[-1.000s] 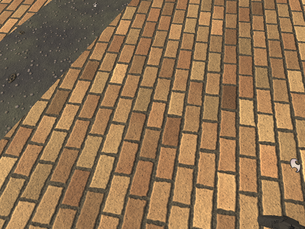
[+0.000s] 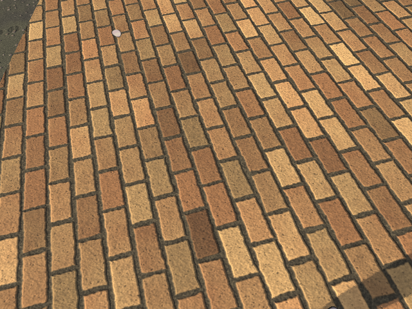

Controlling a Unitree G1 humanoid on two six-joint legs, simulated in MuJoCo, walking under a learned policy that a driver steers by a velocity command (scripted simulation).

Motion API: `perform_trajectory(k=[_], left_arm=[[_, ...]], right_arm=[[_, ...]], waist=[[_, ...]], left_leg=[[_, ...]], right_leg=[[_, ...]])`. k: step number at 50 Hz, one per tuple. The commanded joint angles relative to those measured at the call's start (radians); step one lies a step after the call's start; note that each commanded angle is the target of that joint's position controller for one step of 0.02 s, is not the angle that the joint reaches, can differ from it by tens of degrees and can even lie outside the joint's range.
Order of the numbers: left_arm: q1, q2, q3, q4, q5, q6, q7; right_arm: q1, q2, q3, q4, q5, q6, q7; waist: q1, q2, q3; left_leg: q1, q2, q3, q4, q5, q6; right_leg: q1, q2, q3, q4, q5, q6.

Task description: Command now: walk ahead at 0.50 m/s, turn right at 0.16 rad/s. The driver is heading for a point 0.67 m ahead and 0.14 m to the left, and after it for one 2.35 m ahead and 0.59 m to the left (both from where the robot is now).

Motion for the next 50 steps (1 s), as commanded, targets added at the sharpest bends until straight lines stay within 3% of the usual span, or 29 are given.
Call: perform_trajectory(k=[1,4,6,7,8,9,10,11,12,13,14,15,16,19,21,25,30,33,34,35,36,37,38,39,40,41,43,46,50], left_arm=[[0.042,0.166,0.039,-0.016,-0.004,-0.011,0.006],[0.080,0.172,0.042,0.014,-0.005,0.002,0.013],[0.073,0.184,0.046,0.021,-0.005,0.012,0.019],[0.056,0.195,0.048,0.018,-0.005,0.015,0.020],[0.034,0.197,0.047,0.015,-0.005,0.020,0.020],[0.020,0.175,0.035,0.004,0.001,0.021,0.018],[0.105,0.099,0.011,-0.013,0.012,0.010,0.010],[0.154,0.066,-0.003,0.007,-0.006,-0.009,0.004],[0.077,0.163,0.017,-0.007,-0.026,-0.025,-0.001],[-0.014,0.175,0.019,-0.035,-0.038,-0.033,-0.003],[-0.061,0.166,0.019,-0.046,-0.027,-0.035,0.000],[-0.067,0.164,0.027,-0.044,-0.011,-0.028,0.005],[-0.041,0.145,0.027,-0.039,-0.008,-0.019,0.006],[-0.044,0.104,0.019,-0.044,-0.001,0.000,0.011],[-0.113,0.100,0.016,-0.067,0.005,0.002,0.012],[-0.242,0.071,0.003,-0.096,0.002,-0.008,0.001],[-0.392,0.080,-0.002,-0.148,-0.009,-0.023,-0.023],[-0.344,0.125,0.011,-0.142,-0.009,-0.039,-0.033],[-0.260,0.149,0.024,-0.119,-0.007,-0.043,-0.030],[-0.109,0.199,0.048,-0.076,0.001,-0.047,-0.021],[0.073,0.275,0.068,-0.052,0.017,-0.045,-0.010],[0.098,0.314,0.075,-0.029,0.014,-0.032,-0.015],[0.078,0.205,0.047,-0.046,0.009,-0.030,-0.014],[0.010,0.162,0.033,-0.052,0.006,-0.032,-0.010],[-0.057,0.144,0.025,-0.056,0.009,-0.034,-0.011],[-0.105,0.118,0.019,-0.054,0.013,-0.036,-0.013],[-0.150,0.099,0.017,-0.046,0.021,-0.044,-0.013],[-0.148,0.128,0.028,-0.025,0.022,-0.052,-0.004],[-0.125,0.161,0.039,-0.004,0.024,-0.043,0.011]], right_arm=[[-0.132,-0.055,-0.001,-0.084,0.008,-0.018,0.013],[-0.172,-0.067,0.001,-0.110,0.008,-0.030,0.032],[-0.135,-0.084,-0.002,-0.106,0.009,-0.036,0.040],[-0.082,-0.102,-0.010,-0.093,0.009,-0.038,0.040],[0.027,-0.127,-0.025,-0.061,0.006,-0.038,0.036],[0.196,-0.171,-0.043,-0.016,-0.002,-0.038,0.030],[0.346,-0.252,-0.063,0.005,-0.020,-0.036,0.023],[0.384,-0.214,-0.054,0.032,-0.001,-0.026,0.028],[0.324,-0.151,-0.032,0.023,0.017,-0.023,0.029],[0.246,-0.119,-0.022,0.002,0.010,-0.019,0.024],[0.178,-0.104,-0.015,-0.007,-0.002,-0.018,0.025],[0.144,-0.077,-0.005,-0.013,-0.012,-0.023,0.026],[0.135,-0.073,-0.001,-0.011,-0.018,-0.024,0.028],[0.157,-0.102,-0.006,0.009,-0.007,-0.030,0.023],[0.183,-0.128,-0.013,0.021,-0.006,-0.026,0.012],[0.239,-0.139,-0.013,0.044,0.006,-0.016,-0.001],[0.343,-0.145,-0.016,0.087,0.019,0.008,-0.005],[0.329,-0.171,-0.028,0.086,0.022,0.023,-0.014],[0.307,-0.173,-0.029,0.079,0.022,0.027,-0.015],[0.300,-0.146,-0.019,0.070,0.016,0.026,-0.014],[0.296,-0.083,0.004,0.034,-0.009,0.024,-0.014],[0.433,0.016,0.029,0.026,0.013,0.006,-0.010],[0.379,-0.103,0.002,0.039,0.035,-0.001,-0.010],[0.296,-0.144,-0.014,0.013,0.047,-0.003,-0.010],[0.262,-0.130,-0.015,0.009,0.043,0.001,-0.015],[0.249,-0.117,-0.021,0.006,0.031,0.008,-0.017],[0.277,-0.075,-0.023,0.003,0.034,0.033,-0.012],[0.236,-0.051,-0.023,-0.033,0.026,0.059,-0.011],[0.152,-0.041,-0.019,-0.071,0.019,0.057,0.008]], waist=[[0.030,-0.119,0.033],[0.034,-0.116,0.047],[0.005,-0.132,0.027],[-0.026,-0.147,-0.006],[-0.087,-0.145,-0.074],[-0.161,-0.119,-0.194],[-0.162,0.058,-0.361],[-0.153,0.256,-0.442],[-0.169,0.145,-0.305],[-0.153,0.073,-0.183],[-0.120,0.003,-0.089],[-0.090,0.003,-0.056],[-0.065,0.025,-0.050],[-0.047,0.029,-0.034],[-0.061,0.010,-0.019],[-0.102,0.009,-0.001],[-0.143,0.010,0.038],[-0.090,0.038,0.011],[-0.037,0.041,-0.032],[0.028,0.023,-0.140],[0.091,-0.097,-0.310],[0.020,-0.380,-0.430],[0.055,-0.261,-0.358],[0.048,-0.210,-0.219],[0.017,-0.146,-0.147],[-0.009,-0.139,-0.091],[-0.053,-0.166,-0.056],[-0.069,-0.128,-0.018],[-0.051,-0.105,0.007]], left_leg=[[0.042,-0.034,0.028,-0.094,0.074,0.014],[-0.015,-0.046,0.025,-0.148,-0.020,0.048],[0.042,-0.064,0.036,-0.171,-0.098,0.076],[0.130,-0.092,0.060,-0.176,-0.137,0.094],[0.289,-0.127,0.093,-0.198,-0.126,0.119],[0.552,-0.080,0.049,-0.166,-0.082,0.163],[0.949,0.154,-0.299,-0.155,-0.131,0.289],[1.100,0.283,-0.667,-0.314,-0.303,0.389],[1.012,0.248,-0.615,-0.358,-0.456,0.339],[0.867,0.211,-0.472,-0.381,-0.457,0.297],[0.707,0.173,-0.373,-0.418,-0.373,0.278],[0.614,0.138,-0.308,-0.443,-0.289,0.262],[0.556,0.119,-0.267,-0.467,-0.232,0.260],[0.497,0.103,-0.172,-0.522,-0.108,0.276],[0.510,0.098,-0.127,-0.540,-0.048,0.276],[0.520,0.045,-0.024,-0.545,-0.020,0.230],[0.634,0.093,-0.078,-0.476,-0.037,0.228],[0.679,0.127,-0.131,-0.388,0.029,0.206],[0.662,0.104,-0.118,-0.304,0.134,0.188],[0.587,0.044,-0.083,-0.129,0.171,0.159],[0.388,-0.042,-0.025,0.187,-0.094,0.117],[0.034,-0.171,0.008,0.484,-0.657,0.068],[-0.055,-0.113,-0.088,0.598,-0.665,0.071],[-0.101,-0.073,-0.072,0.615,-0.570,0.079],[-0.064,-0.031,-0.054,0.592,-0.485,0.074],[-0.035,-0.006,-0.054,0.552,-0.429,0.070],[0.044,0.026,-0.052,0.514,-0.375,0.063],[-0.002,0.038,-0.052,0.454,-0.297,0.045],[-0.021,0.031,-0.028,0.247,-0.112,0.034]], right_leg=[[-0.035,-0.264,0.120,-0.081,0.199,-0.121],[0.098,-0.320,0.147,-0.017,0.286,-0.117],[0.143,-0.337,0.150,0.033,0.409,-0.097],[0.146,-0.328,0.139,0.088,0.562,-0.085],[0.128,-0.292,0.109,0.205,0.727,-0.068],[0.020,-0.239,0.071,0.408,0.699,-0.040],[-0.317,-0.113,0.024,0.772,0.326,0.024],[-0.564,-0.002,0.058,1.019,-0.347,0.060],[-0.678,-0.067,0.119,1.102,-0.336,0.044],[-0.704,-0.123,0.080,1.084,-0.247,0.035],[-0.677,-0.171,0.047,1.013,-0.166,0.038],[-0.627,-0.205,0.047,0.946,-0.116,0.040],[-0.575,-0.220,0.045,0.917,-0.091,0.045],[-0.571,-0.242,0.021,0.805,-0.041,0.075],[-0.618,-0.248,0.012,0.692,0.062,0.097],[-0.568,-0.213,-0.026,0.431,0.279,0.102],[-0.562,-0.169,-0.021,0.269,0.269,0.096],[-0.454,-0.148,-0.013,0.213,0.174,0.071],[-0.326,-0.129,-0.031,0.182,0.161,0.051],[-0.089,-0.147,-0.023,0.203,0.179,0.017],[0.215,-0.341,0.171,0.246,0.197,-0.044],[0.485,-0.541,0.580,0.140,-0.002,-0.177],[0.413,-0.507,0.594,0.079,-0.141,-0.145],[0.283,-0.478,0.443,0.053,-0.133,-0.104],[0.150,-0.441,0.342,0.018,-0.055,-0.087],[0.050,-0.411,0.259,-0.019,0.006,-0.082],[-0.061,-0.376,0.140,-0.079,0.074,-0.077],[-0.095,-0.382,0.028,-0.124,0.172,-0.094],[-0.065,-0.360,-0.111,-0.139,0.232,-0.081]])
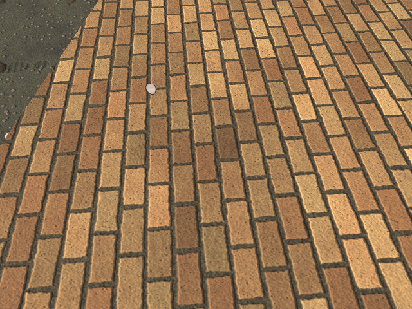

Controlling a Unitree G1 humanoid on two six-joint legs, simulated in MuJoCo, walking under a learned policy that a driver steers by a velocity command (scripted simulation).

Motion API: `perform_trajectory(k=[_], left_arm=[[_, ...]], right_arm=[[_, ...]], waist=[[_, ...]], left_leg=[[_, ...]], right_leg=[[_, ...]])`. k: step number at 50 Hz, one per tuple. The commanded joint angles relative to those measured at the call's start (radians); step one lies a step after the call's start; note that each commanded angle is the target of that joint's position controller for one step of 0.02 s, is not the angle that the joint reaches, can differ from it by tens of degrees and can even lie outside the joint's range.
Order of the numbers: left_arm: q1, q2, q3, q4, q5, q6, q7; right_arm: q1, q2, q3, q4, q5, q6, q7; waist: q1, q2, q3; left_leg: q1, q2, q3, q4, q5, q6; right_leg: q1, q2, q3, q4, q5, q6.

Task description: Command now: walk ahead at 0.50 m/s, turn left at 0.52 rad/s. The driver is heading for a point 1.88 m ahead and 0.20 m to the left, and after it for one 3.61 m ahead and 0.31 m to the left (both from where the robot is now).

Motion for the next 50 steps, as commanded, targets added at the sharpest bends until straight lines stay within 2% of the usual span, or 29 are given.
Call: perform_trajectory(k=[1,4,7,9,10,11,12,13,14,15,16,17,18,19,23,28,31,34,37,39,40,41,42,43,44,45,46,48,50], left_arm=[[-0.084,0.155,0.032,-0.069,-0.002,-0.012,0.014],[-0.038,0.180,0.041,-0.053,-0.014,0.001,0.019],[-0.007,0.204,0.052,-0.038,-0.032,0.022,0.018],[-0.024,0.231,0.060,-0.042,-0.042,0.036,0.020],[-0.037,0.244,0.064,-0.046,-0.047,0.044,0.022],[-0.058,0.243,0.062,-0.051,-0.053,0.053,0.022],[-0.042,0.214,0.050,-0.059,-0.037,0.051,0.023],[0.033,0.060,0.004,-0.107,0.010,0.030,0.013],[-0.004,0.097,-0.002,-0.121,-0.025,-0.014,0.001],[-0.097,0.160,0.016,-0.133,-0.071,-0.036,-0.010],[-0.118,0.151,0.011,-0.136,-0.068,-0.047,-0.008],[-0.123,0.152,0.015,-0.119,-0.042,-0.047,0.001],[-0.106,0.163,0.023,-0.107,-0.030,-0.036,0.003],[-0.086,0.161,0.025,-0.099,-0.028,-0.021,0.000],[-0.139,0.112,0.014,-0.113,-0.013,0.013,0.003],[-0.277,0.081,0.000,-0.145,-0.021,0.005,-0.012],[-0.354,0.077,-0.007,-0.168,-0.028,-0.001,-0.025],[-0.402,0.086,-0.010,-0.194,-0.030,-0.011,-0.043],[-0.333,0.119,0.000,-0.184,-0.030,-0.018,-0.054],[-0.100,0.185,0.034,-0.117,-0.023,-0.018,-0.044],[0.082,0.246,0.048,-0.084,-0.008,-0.015,-0.035],[0.148,0.295,0.061,-0.053,-0.017,-0.010,-0.040],[0.144,0.197,0.035,-0.051,-0.038,-0.007,-0.040],[0.055,0.165,0.023,-0.067,-0.036,-0.006,-0.034],[-0.023,0.148,0.016,-0.084,-0.024,-0.004,-0.031],[-0.069,0.125,0.008,-0.091,-0.014,-0.004,-0.032],[-0.086,0.108,0.000,-0.091,-0.002,-0.009,-0.032],[-0.089,0.111,0.000,-0.081,-0.009,-0.013,-0.034],[-0.073,0.142,0.006,-0.068,-0.014,-0.015,-0.026]], right_arm=[[-0.023,-0.010,0.004,-0.066,-0.005,-0.008,0.018],[-0.127,-0.002,0.014,-0.110,-0.008,-0.009,0.037],[-0.179,-0.016,0.012,-0.152,-0.007,-0.006,0.051],[-0.147,-0.044,-0.002,-0.164,-0.008,-0.001,0.056],[-0.080,-0.068,-0.016,-0.154,-0.006,0.002,0.055],[0.061,-0.107,-0.043,-0.119,-0.002,0.003,0.051],[0.236,-0.186,-0.082,-0.069,0.002,0.009,0.033],[0.230,-0.303,-0.100,-0.063,0.009,0.008,0.017],[0.246,-0.256,-0.075,-0.109,-0.007,-0.012,0.026],[0.228,-0.177,-0.053,-0.090,-0.016,-0.028,0.032],[0.179,-0.146,-0.044,-0.092,-0.013,-0.038,0.030],[0.097,-0.106,-0.031,-0.103,-0.014,-0.042,0.029],[0.044,-0.069,-0.017,-0.118,-0.027,-0.045,0.026],[0.029,-0.062,-0.013,-0.124,-0.034,-0.048,0.024],[0.080,-0.104,-0.021,-0.093,-0.024,-0.063,0.006],[0.141,-0.106,-0.016,-0.055,-0.019,-0.058,-0.009],[0.190,-0.108,-0.016,-0.021,-0.016,-0.056,-0.008],[0.228,-0.112,-0.019,0.009,-0.015,-0.043,-0.012],[0.212,-0.132,-0.025,0.017,-0.014,-0.030,-0.020],[0.176,-0.129,-0.018,0.008,-0.016,-0.022,-0.021],[0.184,-0.093,0.000,-0.012,-0.033,-0.022,-0.022],[0.338,0.035,0.033,-0.008,-0.025,-0.044,-0.007],[0.258,-0.067,0.016,-0.001,-0.005,-0.063,-0.004],[0.147,-0.115,0.002,-0.040,0.016,-0.075,0.000],[0.088,-0.111,0.005,-0.055,0.012,-0.080,-0.005],[0.067,-0.104,0.000,-0.058,-0.005,-0.079,-0.008],[0.091,-0.093,-0.003,-0.054,-0.011,-0.071,-0.009],[0.129,-0.053,0.002,-0.043,-0.012,-0.053,-0.010],[0.084,-0.040,0.007,-0.060,-0.020,-0.044,-0.013]], waist=[[-0.025,-0.101,0.025],[0.015,-0.084,0.056],[0.020,-0.093,0.071],[-0.018,-0.121,0.033],[-0.062,-0.135,-0.013],[-0.145,-0.118,-0.084],[-0.217,-0.053,-0.175],[-0.108,0.234,-0.212],[-0.138,0.155,-0.392],[-0.165,0.063,-0.276],[-0.136,0.031,-0.186],[-0.095,-0.019,-0.127],[-0.058,-0.006,-0.103],[-0.038,0.005,-0.097],[-0.040,-0.020,-0.041],[-0.093,0.008,0.002],[-0.124,0.017,0.041],[-0.133,0.017,0.059],[-0.081,0.051,0.014],[0.042,0.047,-0.139],[0.101,-0.049,-0.288],[0.027,-0.331,-0.419],[0.081,-0.239,-0.381],[0.074,-0.190,-0.215],[0.043,-0.103,-0.128],[0.014,-0.084,-0.066],[-0.021,-0.108,-0.057],[-0.050,-0.126,-0.049],[-0.050,-0.117,-0.020]], left_leg=[[0.006,0.023,0.002,-0.141,0.145,-0.003],[0.008,0.008,0.055,-0.258,0.164,0.012],[-0.001,-0.012,0.089,-0.320,0.076,0.045],[0.089,-0.064,0.141,-0.334,-0.026,0.082],[0.188,-0.106,0.173,-0.339,-0.069,0.104],[0.377,-0.159,0.198,-0.402,-0.029,0.137],[0.679,-0.148,0.107,-0.433,0.004,0.181],[0.976,0.113,-0.410,-0.513,-0.088,0.332],[1.073,0.238,-0.785,-0.693,-0.235,0.429],[1.020,0.218,-0.648,-0.722,-0.171,0.367],[0.890,0.179,-0.501,-0.705,-0.095,0.326],[0.744,0.139,-0.388,-0.703,0.011,0.290],[0.641,0.108,-0.312,-0.721,0.117,0.272],[0.586,0.096,-0.281,-0.747,0.160,0.268],[0.534,0.073,-0.164,-0.817,0.285,0.267],[0.553,0.021,-0.061,-0.839,0.213,0.201],[0.606,0.047,-0.070,-0.838,0.157,0.198],[0.733,0.098,-0.089,-0.780,0.234,0.196],[0.799,0.117,-0.089,-0.683,0.482,0.167],[0.733,0.047,-0.032,-0.417,0.723,0.126],[0.521,-0.013,0.001,-0.121,0.443,0.094],[0.107,-0.205,0.002,0.239,-0.328,0.019],[-0.020,-0.173,-0.108,0.337,-0.432,0.033],[-0.088,-0.116,-0.082,0.342,-0.347,0.044],[-0.056,-0.061,-0.044,0.293,-0.255,0.046],[-0.020,-0.031,-0.033,0.231,-0.204,0.039],[0.047,-0.004,-0.039,0.193,-0.171,0.038],[0.092,0.012,-0.026,0.125,-0.158,0.024],[0.055,0.026,-0.009,0.039,-0.103,-0.002]], right_leg=[[-0.025,-0.271,0.080,-0.154,0.218,-0.136],[0.038,-0.290,0.026,-0.144,0.229,-0.127],[0.142,-0.322,-0.004,-0.084,0.313,-0.107],[0.179,-0.327,-0.033,0.027,0.594,-0.085],[0.180,-0.319,-0.049,0.139,0.757,-0.072],[0.136,-0.285,-0.079,0.332,0.822,-0.045],[-0.061,-0.244,-0.087,0.610,0.631,0.002],[-0.512,-0.068,-0.052,0.970,-0.259,0.068],[-0.644,0.007,0.211,1.129,-0.427,0.063],[-0.737,-0.047,0.243,1.134,-0.334,0.038],[-0.729,-0.097,0.234,1.066,-0.249,0.015],[-0.663,-0.140,0.233,0.985,-0.183,0.013],[-0.584,-0.166,0.241,0.929,-0.139,0.011],[-0.534,-0.174,0.242,0.901,-0.114,0.014],[-0.570,-0.170,0.219,0.714,0.022,0.057],[-0.553,-0.123,0.191,0.403,0.315,0.061],[-0.556,-0.101,0.184,0.304,0.349,0.047],[-0.609,-0.086,0.184,0.245,0.267,0.016],[-0.499,-0.047,0.159,0.215,0.149,-0.029],[-0.150,-0.009,0.125,0.205,0.175,-0.085],[0.167,-0.186,0.325,0.248,0.202,-0.153],[0.520,-0.411,0.808,0.158,-0.003,-0.326],[0.503,-0.388,0.896,0.052,-0.193,-0.293],[0.362,-0.356,0.746,0.023,-0.201,-0.245],[0.203,-0.321,0.638,-0.005,-0.121,-0.219],[0.077,-0.293,0.567,-0.033,-0.025,-0.217],[0.002,-0.265,0.514,-0.057,0.043,-0.208],[-0.065,-0.243,0.440,-0.102,0.109,-0.215],[-0.096,-0.242,0.384,-0.136,0.176,-0.226]])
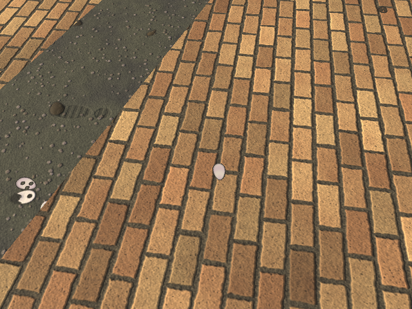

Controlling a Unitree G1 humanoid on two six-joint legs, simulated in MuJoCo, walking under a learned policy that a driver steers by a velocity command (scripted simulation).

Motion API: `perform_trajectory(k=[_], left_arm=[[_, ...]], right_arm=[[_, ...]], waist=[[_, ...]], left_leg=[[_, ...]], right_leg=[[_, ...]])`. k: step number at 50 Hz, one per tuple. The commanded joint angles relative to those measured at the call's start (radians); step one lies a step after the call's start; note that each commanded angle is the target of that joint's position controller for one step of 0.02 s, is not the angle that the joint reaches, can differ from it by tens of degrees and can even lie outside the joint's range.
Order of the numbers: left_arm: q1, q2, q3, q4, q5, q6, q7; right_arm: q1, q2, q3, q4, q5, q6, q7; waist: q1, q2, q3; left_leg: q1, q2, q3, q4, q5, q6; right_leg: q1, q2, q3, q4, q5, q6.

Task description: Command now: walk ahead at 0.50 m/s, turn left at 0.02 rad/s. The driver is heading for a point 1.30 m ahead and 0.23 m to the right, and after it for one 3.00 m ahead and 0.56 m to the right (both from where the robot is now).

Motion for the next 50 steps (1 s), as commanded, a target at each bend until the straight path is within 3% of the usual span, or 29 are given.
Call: perform_trajectory(k=[1,6,10,13,14,15,16,17,18,19,20,21,22,24,27,32,37,38,40,41,42,43,44,45,46,47,48,49,50], left_arm=[[-0.034,0.153,0.031,-0.051,-0.003,-0.017,0.013],[0.035,0.176,0.034,-0.022,-0.018,-0.003,0.027],[0.108,0.184,0.037,0.016,-0.026,0.015,0.028],[0.111,0.199,0.045,0.028,-0.031,0.033,0.034],[0.089,0.209,0.047,0.024,-0.032,0.038,0.036],[0.075,0.194,0.040,0.018,-0.030,0.041,0.037],[0.069,0.141,0.019,-0.007,-0.012,0.039,0.036],[0.198,0.024,-0.014,-0.020,-0.012,0.020,0.031],[0.163,0.105,0.004,-0.004,-0.031,0.005,0.028],[0.081,0.171,0.025,-0.032,-0.056,0.000,0.026],[0.029,0.165,0.026,-0.045,-0.055,0.001,0.030],[0.008,0.156,0.031,-0.048,-0.043,0.008,0.035],[0.032,0.142,0.037,-0.041,-0.039,0.022,0.037],[0.057,0.097,0.034,-0.037,-0.042,0.050,0.036],[0.007,0.081,0.036,-0.069,-0.034,0.069,0.036],[-0.124,0.056,0.026,-0.119,-0.024,0.060,0.009],[-0.262,0.050,0.017,-0.196,-0.025,0.060,-0.020],[-0.267,0.057,0.019,-0.208,-0.025,0.061,-0.025],[-0.221,0.088,0.035,-0.218,-0.027,0.065,-0.031],[-0.142,0.116,0.052,-0.205,-0.030,0.067,-0.030],[0.003,0.162,0.080,-0.171,-0.034,0.067,-0.024],[0.169,0.245,0.119,-0.127,-0.034,0.075,-0.003],[0.151,0.359,0.135,-0.126,-0.043,0.072,0.008],[0.186,0.297,0.111,-0.162,-0.027,0.056,0.002],[0.155,0.225,0.090,-0.151,-0.017,0.043,0.001],[0.093,0.183,0.078,-0.156,-0.021,0.034,0.002],[0.012,0.138,0.064,-0.171,-0.021,0.032,0.004],[-0.035,0.107,0.051,-0.188,-0.008,0.029,0.008],[-0.046,0.104,0.048,-0.192,-0.001,0.027,0.011]], right_arm=[[0.004,-0.058,-0.014,-0.060,-0.010,0.002,-0.005],[-0.162,-0.028,0.002,-0.095,-0.007,-0.011,0.009],[-0.265,-0.038,0.005,-0.132,0.004,-0.019,0.028],[-0.253,-0.072,-0.005,-0.143,0.003,-0.029,0.041],[-0.187,-0.093,-0.015,-0.127,0.001,-0.033,0.040],[-0.044,-0.135,-0.039,-0.084,-0.003,-0.036,0.033],[0.139,-0.205,-0.062,-0.047,-0.019,-0.036,0.022],[0.212,-0.289,-0.082,-0.024,-0.024,-0.025,0.019],[0.223,-0.191,-0.056,-0.029,-0.018,-0.023,0.020],[0.151,-0.145,-0.040,-0.035,-0.016,-0.025,0.016],[0.078,-0.119,-0.031,-0.045,-0.017,-0.027,0.014],[0.019,-0.088,-0.023,-0.044,-0.020,-0.031,0.017],[-0.017,-0.066,-0.016,-0.043,-0.027,-0.040,0.018],[-0.045,-0.059,-0.018,-0.031,-0.028,-0.050,0.019],[-0.034,-0.088,-0.030,-0.008,-0.033,-0.056,0.008],[-0.002,-0.121,-0.039,0.015,-0.029,-0.043,-0.011],[0.076,-0.153,-0.053,0.049,-0.006,-0.011,-0.015],[0.076,-0.161,-0.057,0.051,-0.001,-0.003,-0.016],[0.053,-0.190,-0.065,0.043,0.007,0.011,-0.020],[0.039,-0.202,-0.068,0.038,0.010,0.020,-0.023],[0.018,-0.204,-0.066,0.032,0.015,0.028,-0.025],[0.026,-0.180,-0.056,0.019,-0.001,0.023,-0.027],[0.116,-0.016,-0.007,-0.036,-0.044,-0.006,-0.011],[0.031,-0.071,-0.007,-0.054,-0.001,-0.053,0.003],[-0.066,-0.121,-0.021,-0.074,0.041,-0.078,0.014],[-0.070,-0.113,-0.017,-0.067,0.035,-0.088,0.011],[-0.065,-0.120,-0.023,-0.046,0.008,-0.085,0.003],[-0.043,-0.130,-0.031,-0.035,-0.004,-0.073,0.003],[-0.027,-0.125,-0.033,-0.029,-0.007,-0.057,0.005]], waist=[[-0.030,-0.099,-0.017],[0.026,-0.089,0.007],[0.059,-0.097,0.033],[0.021,-0.113,0.024],[-0.025,-0.122,-0.010],[-0.095,-0.107,-0.097],[-0.166,-0.037,-0.249],[-0.119,0.220,-0.391],[-0.152,0.193,-0.408],[-0.145,0.136,-0.254],[-0.117,0.083,-0.169],[-0.090,0.059,-0.100],[-0.054,0.081,-0.075],[-0.024,0.072,-0.046],[-0.017,0.031,-0.007],[-0.055,0.008,0.030],[-0.100,-0.003,0.073],[-0.092,0.005,0.069],[-0.047,0.041,0.018],[0.003,0.056,-0.032],[0.087,0.043,-0.105],[0.155,-0.035,-0.195],[0.027,-0.313,-0.255],[0.086,-0.202,-0.398],[0.104,-0.139,-0.264],[0.062,-0.082,-0.184],[0.019,-0.051,-0.123],[-0.015,-0.068,-0.103],[-0.033,-0.074,-0.095]], left_leg=[[-0.100,0.064,-0.023,-0.111,0.113,-0.032],[-0.049,0.022,0.026,-0.429,0.382,-0.042],[-0.067,-0.003,0.028,-0.538,0.370,-0.025],[-0.009,-0.023,0.020,-0.590,0.259,0.010],[0.093,-0.047,0.038,-0.614,0.236,0.025],[0.298,-0.066,0.056,-0.633,0.246,0.050],[0.603,0.070,-0.072,-0.581,0.275,0.106],[0.960,0.318,-0.499,-0.652,0.098,0.247],[0.935,0.330,-0.638,-0.750,-0.031,0.245],[0.814,0.300,-0.495,-0.775,-0.053,0.200],[0.679,0.265,-0.377,-0.804,-0.003,0.175],[0.561,0.231,-0.288,-0.846,0.055,0.163],[0.482,0.205,-0.211,-0.881,0.108,0.149],[0.405,0.188,-0.113,-0.933,0.181,0.152],[0.399,0.188,-0.001,-0.964,0.281,0.160],[0.440,0.158,0.162,-0.980,0.336,0.132],[0.609,0.207,0.224,-0.921,0.430,0.118],[0.639,0.216,0.235,-0.888,0.506,0.110],[0.670,0.218,0.262,-0.763,0.836,0.088],[0.666,0.210,0.275,-0.639,0.982,0.075],[0.606,0.176,0.299,-0.444,1.003,0.046],[0.384,0.136,0.301,-0.155,0.752,-0.004],[-0.088,-0.070,0.229,0.203,-0.210,-0.072],[-0.219,-0.119,-0.021,0.330,-0.309,-0.059],[-0.304,-0.061,-0.039,0.318,-0.211,-0.028],[-0.271,-0.009,-0.034,0.233,-0.118,-0.009],[-0.196,0.030,-0.028,0.147,-0.064,-0.012],[-0.114,0.056,-0.034,0.098,-0.025,-0.017],[-0.065,0.062,-0.031,0.066,-0.008,-0.024]], right_leg=[[0.042,-0.288,0.243,-0.229,0.154,-0.184],[0.061,-0.230,0.118,-0.234,0.183,-0.129],[0.184,-0.282,0.133,-0.187,0.176,-0.123],[0.253,-0.323,0.173,-0.103,0.269,-0.099],[0.248,-0.311,0.170,-0.031,0.385,-0.086],[0.204,-0.261,0.141,0.122,0.478,-0.061],[0.029,-0.199,0.099,0.396,0.313,-0.025],[-0.371,-0.030,0.039,0.763,-0.218,0.047],[-0.473,-0.048,0.177,0.904,-0.437,0.042],[-0.543,-0.097,0.181,0.948,-0.371,0.030],[-0.528,-0.146,0.155,0.925,-0.283,0.028],[-0.496,-0.173,0.152,0.874,-0.219,0.031],[-0.436,-0.200,0.163,0.839,-0.171,0.033],[-0.389,-0.211,0.159,0.809,-0.132,0.043],[-0.458,-0.215,0.171,0.730,-0.025,0.061],[-0.451,-0.195,0.101,0.457,0.195,0.064],[-0.491,-0.172,0.031,0.314,0.131,0.026],[-0.479,-0.159,0.014,0.300,0.087,0.013],[-0.368,-0.099,-0.044,0.297,-0.015,-0.025],[-0.261,-0.057,-0.070,0.296,-0.060,-0.049],[-0.058,-0.011,-0.081,0.230,-0.013,-0.083],[0.247,-0.061,0.058,0.192,0.008,-0.133],[0.577,-0.321,0.606,0.123,-0.091,-0.315],[0.655,-0.406,0.899,-0.047,-0.231,-0.377],[0.579,-0.388,0.749,-0.073,-0.151,-0.313],[0.435,-0.348,0.610,-0.062,-0.064,-0.271],[0.283,-0.309,0.496,-0.066,0.049,-0.239],[0.178,-0.284,0.426,-0.087,0.142,-0.227],[0.121,-0.271,0.396,-0.111,0.185,-0.223]])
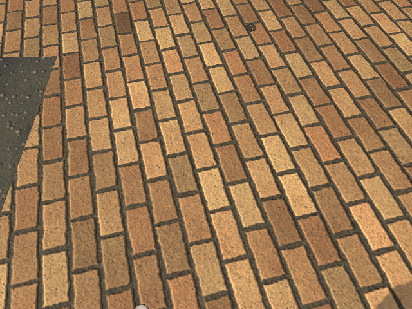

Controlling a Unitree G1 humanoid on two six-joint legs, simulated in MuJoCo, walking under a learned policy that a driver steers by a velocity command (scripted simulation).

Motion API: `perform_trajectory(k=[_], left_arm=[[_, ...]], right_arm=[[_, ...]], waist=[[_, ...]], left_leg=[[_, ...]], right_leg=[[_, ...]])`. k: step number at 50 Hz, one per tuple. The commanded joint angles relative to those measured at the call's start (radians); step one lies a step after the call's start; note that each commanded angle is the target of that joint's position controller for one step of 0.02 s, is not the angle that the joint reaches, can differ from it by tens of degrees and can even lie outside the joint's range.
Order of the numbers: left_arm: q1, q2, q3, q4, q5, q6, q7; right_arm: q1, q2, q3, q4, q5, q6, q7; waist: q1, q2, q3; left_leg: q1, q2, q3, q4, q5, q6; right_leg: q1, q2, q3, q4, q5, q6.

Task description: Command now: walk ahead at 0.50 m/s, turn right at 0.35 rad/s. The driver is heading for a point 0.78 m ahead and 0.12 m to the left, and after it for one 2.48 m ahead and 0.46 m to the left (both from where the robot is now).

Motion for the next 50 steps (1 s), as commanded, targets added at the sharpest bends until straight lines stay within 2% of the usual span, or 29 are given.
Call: perform_trajectory(k=[1,4,8,10,13,16,17,18,19,20,21,22,23,24,25,27,29,32,35,39,42,43,44,45,46,47,48,49,50], left_arm=[[-0.007,0.095,0.016,-0.068,0.011,-0.026,0.012],[0.040,0.136,0.024,-0.043,0.005,-0.035,0.028],[0.087,0.139,0.020,-0.017,-0.001,-0.032,0.037],[0.125,0.143,0.020,0.005,-0.003,-0.032,0.036],[0.166,0.143,0.021,0.036,-0.006,-0.023,0.037],[0.167,0.159,0.028,0.051,-0.006,-0.009,0.045],[0.150,0.168,0.029,0.048,-0.005,-0.005,0.047],[0.130,0.162,0.025,0.044,-0.004,0.000,0.047],[0.124,0.129,0.009,0.028,0.006,0.002,0.048],[0.256,0.035,-0.018,0.015,0.004,-0.016,0.040],[0.237,0.061,-0.020,0.028,-0.006,-0.035,0.034],[0.148,0.136,-0.001,0.005,-0.027,-0.047,0.028],[0.072,0.139,-0.003,-0.016,-0.031,-0.053,0.028],[0.033,0.131,-0.001,-0.025,-0.017,-0.053,0.031],[0.043,0.126,0.006,-0.020,-0.007,-0.045,0.034],[0.088,0.087,0.000,-0.007,-0.003,-0.027,0.036],[0.057,0.071,-0.004,-0.020,0.003,-0.018,0.040],[-0.038,0.058,-0.011,-0.045,0.008,-0.022,0.038],[-0.143,0.034,-0.023,-0.068,0.003,-0.032,0.027],[-0.259,0.044,-0.024,-0.111,-0.005,-0.046,0.008],[-0.223,0.087,-0.011,-0.109,-0.005,-0.061,-0.002],[-0.152,0.107,0.000,-0.091,-0.004,-0.065,0.001],[-0.011,0.154,0.024,-0.050,0.002,-0.069,0.009],[0.166,0.225,0.044,-0.026,0.021,-0.068,0.019],[0.214,0.294,0.059,0.000,0.021,-0.055,0.019],[0.212,0.188,0.034,-0.010,0.014,-0.050,0.020],[0.145,0.139,0.017,-0.018,0.010,-0.051,0.024],[0.079,0.117,0.009,-0.021,0.013,-0.053,0.026],[0.028,0.088,0.001,-0.019,0.015,-0.054,0.023]], right_arm=[[0.031,-0.108,-0.030,-0.047,-0.015,0.002,0.000],[-0.043,-0.072,-0.017,-0.071,-0.025,0.021,-0.003],[-0.165,-0.047,-0.003,-0.096,-0.017,0.015,0.011],[-0.221,-0.045,0.002,-0.109,-0.008,0.011,0.019],[-0.271,-0.061,0.001,-0.132,-0.006,0.003,0.034],[-0.232,-0.088,-0.005,-0.131,-0.006,-0.005,0.046],[-0.173,-0.108,-0.015,-0.116,-0.007,-0.006,0.045],[-0.048,-0.139,-0.033,-0.078,-0.010,-0.007,0.041],[0.122,-0.187,-0.049,-0.040,-0.023,-0.006,0.034],[0.239,-0.277,-0.073,-0.017,-0.035,0.001,0.031],[0.261,-0.200,-0.052,0.000,-0.012,0.006,0.037],[0.185,-0.151,-0.034,-0.011,0.000,0.008,0.034],[0.110,-0.124,-0.026,-0.029,-0.008,0.013,0.030],[0.052,-0.103,-0.017,-0.036,-0.018,0.015,0.030],[0.022,-0.078,-0.007,-0.041,-0.029,0.010,0.031],[0.013,-0.081,-0.006,-0.033,-0.028,0.005,0.033],[0.028,-0.110,-0.012,-0.019,-0.022,0.000,0.027],[0.061,-0.134,-0.019,-0.002,-0.016,0.007,0.013],[0.110,-0.146,-0.020,0.019,-0.006,0.015,0.005],[0.197,-0.151,-0.023,0.058,0.006,0.037,0.002],[0.187,-0.173,-0.034,0.060,0.009,0.054,-0.007],[0.166,-0.177,-0.035,0.056,0.009,0.057,-0.009],[0.161,-0.150,-0.025,0.050,0.003,0.058,-0.008],[0.156,-0.086,-0.002,0.019,-0.018,0.056,-0.007],[0.295,0.021,0.028,0.002,-0.005,0.036,-0.002],[0.254,-0.089,0.004,0.020,0.018,0.026,-0.001],[0.163,-0.142,-0.014,-0.006,0.031,0.023,0.000],[0.116,-0.132,-0.015,-0.014,0.026,0.026,-0.004],[0.095,-0.121,-0.020,-0.019,0.015,0.034,-0.007]], waist=[[-0.023,-0.047,-0.116],[-0.008,-0.044,-0.068],[0.044,-0.068,-0.039],[0.071,-0.078,-0.016],[0.083,-0.081,0.007],[0.046,-0.106,-0.012],[0.010,-0.120,-0.049],[-0.058,-0.110,-0.127],[-0.128,-0.068,-0.264],[-0.096,0.169,-0.418],[-0.118,0.247,-0.458],[-0.119,0.163,-0.290],[-0.100,0.081,-0.188],[-0.069,0.037,-0.106],[-0.036,0.050,-0.079],[-0.003,0.074,-0.078],[0.001,0.064,-0.058],[-0.022,0.042,-0.041],[-0.062,0.040,-0.024],[-0.094,0.040,0.007],[-0.048,0.068,-0.015],[0.000,0.074,-0.051],[0.064,0.057,-0.148],[0.132,-0.039,-0.312],[0.067,-0.328,-0.445],[0.103,-0.246,-0.418],[0.103,-0.186,-0.269],[0.078,-0.125,-0.194],[0.052,-0.114,-0.131]], left_leg=[[-0.164,0.074,-0.046,-0.086,0.080,-0.007],[-0.205,0.069,-0.025,-0.249,0.216,-0.042],[-0.161,0.025,0.002,-0.532,0.486,-0.039],[-0.147,0.005,0.009,-0.606,0.540,-0.031],[-0.207,-0.007,-0.002,-0.674,0.484,-0.001],[-0.167,-0.027,0.004,-0.708,0.362,0.044],[-0.076,-0.055,0.029,-0.713,0.325,0.063],[0.099,-0.085,0.058,-0.732,0.344,0.092],[0.387,0.013,-0.039,-0.681,0.384,0.147],[0.782,0.260,-0.480,-0.720,0.233,0.309],[0.847,0.311,-0.739,-0.874,0.072,0.346],[0.731,0.281,-0.617,-0.896,-0.031,0.291],[0.579,0.243,-0.488,-0.918,-0.004,0.255],[0.433,0.206,-0.398,-0.952,0.081,0.242],[0.343,0.174,-0.335,-0.981,0.161,0.227],[0.263,0.149,-0.262,-1.027,0.253,0.236],[0.240,0.145,-0.200,-1.060,0.338,0.249],[0.261,0.118,-0.116,-1.077,0.411,0.230],[0.271,0.087,-0.050,-1.078,0.414,0.200],[0.368,0.129,-0.107,-1.015,0.402,0.199],[0.424,0.167,-0.163,-0.927,0.455,0.175],[0.413,0.151,-0.156,-0.854,0.551,0.159],[0.358,0.093,-0.121,-0.694,0.615,0.130],[0.176,0.018,-0.069,-0.395,0.405,0.088],[-0.195,-0.128,-0.013,-0.066,-0.163,0.029],[-0.296,-0.077,-0.117,0.065,-0.211,0.029],[-0.353,-0.035,-0.106,0.093,-0.125,0.036],[-0.327,0.008,-0.085,0.072,-0.041,0.033],[-0.298,0.033,-0.084,0.027,0.015,0.030]], right_leg=[[0.197,-0.283,0.331,-0.274,0.266,-0.198],[0.155,-0.260,0.238,-0.315,0.345,-0.186],[0.156,-0.207,0.147,-0.325,0.261,-0.122],[0.179,-0.225,0.158,-0.332,0.187,-0.117],[0.308,-0.279,0.188,-0.282,0.217,-0.113],[0.407,-0.318,0.203,-0.202,0.381,-0.084],[0.415,-0.307,0.192,-0.136,0.542,-0.071],[0.392,-0.262,0.156,0.006,0.680,-0.050],[0.246,-0.212,0.120,0.242,0.560,-0.019],[-0.150,-0.048,0.059,0.642,0.111,0.065],[-0.325,-0.002,0.162,0.787,-0.394,0.067],[-0.426,-0.070,0.176,0.852,-0.351,0.056],[-0.426,-0.126,0.136,0.818,-0.258,0.048],[-0.398,-0.164,0.113,0.743,-0.191,0.050],[-0.339,-0.196,0.116,0.685,-0.145,0.052],[-0.270,-0.214,0.105,0.624,-0.114,0.066],[-0.298,-0.226,0.090,0.544,-0.056,0.090],[-0.328,-0.225,0.074,0.353,0.121,0.112],[-0.272,-0.189,0.038,0.163,0.266,0.114],[-0.271,-0.153,0.049,0.039,0.249,0.110],[-0.185,-0.134,0.061,-0.018,0.152,0.084],[-0.074,-0.115,0.042,-0.045,0.132,0.067],[0.142,-0.118,0.037,-0.043,0.139,0.036],[0.443,-0.293,0.206,0.007,0.154,-0.028],[0.754,-0.520,0.632,-0.085,-0.015,-0.176],[0.712,-0.500,0.700,-0.157,-0.172,-0.166],[0.589,-0.469,0.543,-0.178,-0.169,-0.120],[0.460,-0.431,0.433,-0.207,-0.097,-0.098],[0.350,-0.398,0.347,-0.244,-0.033,-0.087]])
